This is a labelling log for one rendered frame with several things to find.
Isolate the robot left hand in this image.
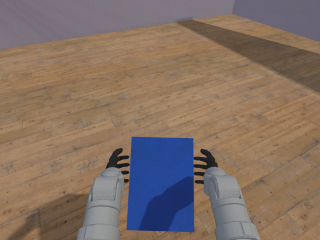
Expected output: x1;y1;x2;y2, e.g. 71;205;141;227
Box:
106;148;130;183

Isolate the right robot forearm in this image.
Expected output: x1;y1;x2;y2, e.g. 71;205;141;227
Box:
203;167;261;240

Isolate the left robot forearm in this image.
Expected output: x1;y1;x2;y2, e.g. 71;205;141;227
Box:
76;167;125;240

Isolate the robot right hand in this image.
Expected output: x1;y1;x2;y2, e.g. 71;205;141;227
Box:
193;149;218;184

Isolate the carton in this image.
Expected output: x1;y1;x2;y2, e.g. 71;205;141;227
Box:
126;137;195;232

